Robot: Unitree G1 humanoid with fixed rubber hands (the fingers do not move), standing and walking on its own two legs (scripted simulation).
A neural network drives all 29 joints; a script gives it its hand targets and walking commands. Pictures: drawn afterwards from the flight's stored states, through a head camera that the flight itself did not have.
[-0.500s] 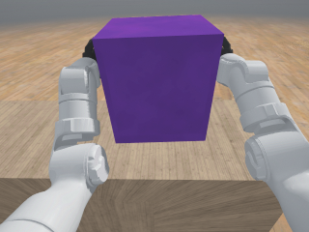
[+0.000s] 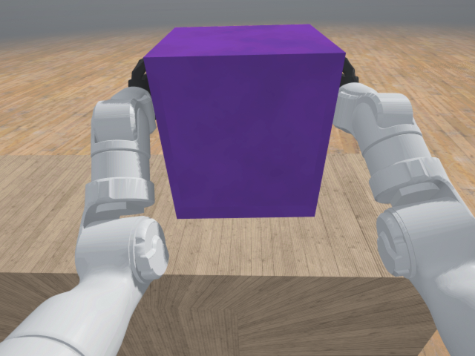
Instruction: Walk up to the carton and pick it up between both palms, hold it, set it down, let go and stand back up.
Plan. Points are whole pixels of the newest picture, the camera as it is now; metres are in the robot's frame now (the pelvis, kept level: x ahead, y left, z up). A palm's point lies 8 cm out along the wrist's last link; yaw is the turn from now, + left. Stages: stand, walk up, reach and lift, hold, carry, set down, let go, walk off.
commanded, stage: hold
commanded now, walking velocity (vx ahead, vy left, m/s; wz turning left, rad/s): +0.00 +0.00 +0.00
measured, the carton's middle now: (243, 120) +0.37 +0.00 +0.29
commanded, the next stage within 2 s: none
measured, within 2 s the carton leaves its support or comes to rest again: neither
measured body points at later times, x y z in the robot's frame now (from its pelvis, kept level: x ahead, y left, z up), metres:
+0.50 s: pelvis +0.00 +0.00 +0.00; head -0.10 +0.01 +0.44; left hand +0.38 +0.15 +0.31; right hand +0.38 -0.16 +0.32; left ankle +0.01 +0.15 -0.75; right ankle +0.01 -0.12 -0.75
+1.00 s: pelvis +0.01 +0.00 +0.00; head -0.08 +0.01 +0.44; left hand +0.40 +0.16 +0.32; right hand +0.39 -0.15 +0.31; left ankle +0.01 +0.15 -0.75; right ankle +0.01 -0.12 -0.75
